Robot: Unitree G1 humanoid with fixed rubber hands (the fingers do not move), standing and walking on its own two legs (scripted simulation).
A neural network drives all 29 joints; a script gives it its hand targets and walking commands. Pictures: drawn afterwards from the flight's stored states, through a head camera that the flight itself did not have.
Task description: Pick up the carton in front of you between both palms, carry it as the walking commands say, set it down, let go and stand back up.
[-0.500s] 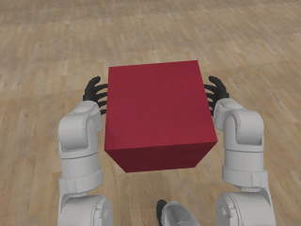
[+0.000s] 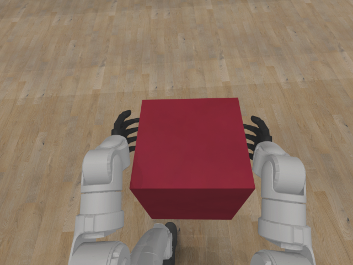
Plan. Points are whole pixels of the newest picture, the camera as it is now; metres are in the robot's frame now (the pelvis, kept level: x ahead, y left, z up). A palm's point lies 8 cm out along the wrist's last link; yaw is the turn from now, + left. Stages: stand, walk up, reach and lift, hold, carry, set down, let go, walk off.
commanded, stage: carry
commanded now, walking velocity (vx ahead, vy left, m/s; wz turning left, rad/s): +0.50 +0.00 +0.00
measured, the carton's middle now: (190, 164) +0.34 +0.02 -0.03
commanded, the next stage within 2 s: none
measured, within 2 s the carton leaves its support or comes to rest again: neither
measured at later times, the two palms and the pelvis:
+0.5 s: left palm (167, 37) +0.62 +0.10 +0.12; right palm (288, 42) +0.62 -0.20 +0.11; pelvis +0.34 -0.05 +0.01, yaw -1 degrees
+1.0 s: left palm out of the picture +0.91 +0.12 +0.08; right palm out of the picture +0.90 -0.18 +0.09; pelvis +0.64 -0.02 +0.01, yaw -2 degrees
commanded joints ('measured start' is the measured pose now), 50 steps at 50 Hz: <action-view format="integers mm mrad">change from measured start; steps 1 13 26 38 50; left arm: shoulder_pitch -633 -354 -121 -56 -83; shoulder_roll -1089 -990 -997 -985 -979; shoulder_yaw -830 -747 -795 -829 -846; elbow -103 -126 -240 -353 -354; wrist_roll -432 -264 -301 -346 -320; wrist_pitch -7 47 158 153 166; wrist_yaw -288 -228 -298 -317 -310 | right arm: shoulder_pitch -650 -579 -265 -138 -118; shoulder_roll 995 987 911 952 959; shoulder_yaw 789 834 798 846 829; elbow -83 -186 -283 -338 -306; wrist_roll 356 499 381 377 400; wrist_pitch -78 0 114 85 88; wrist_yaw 201 280 309 284 310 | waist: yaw -90 -98 -53 -57 -101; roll -127 92 -267 -140 135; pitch -644 -565 -460 -349 -498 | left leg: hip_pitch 508 906 -20 126 913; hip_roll -84 266 32 84 411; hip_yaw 124 -208 -42 66 -424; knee -278 -366 475 -68 -398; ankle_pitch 244 429 -438 -51 78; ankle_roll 29 114 -60 -75 151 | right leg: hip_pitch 247 -384 403 214 -533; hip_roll -207 -100 -542 -342 -186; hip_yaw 46 13 629 9 84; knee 193 213 -328 -376 753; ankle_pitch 1303 101 211 516 21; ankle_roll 84 155 -109 13 118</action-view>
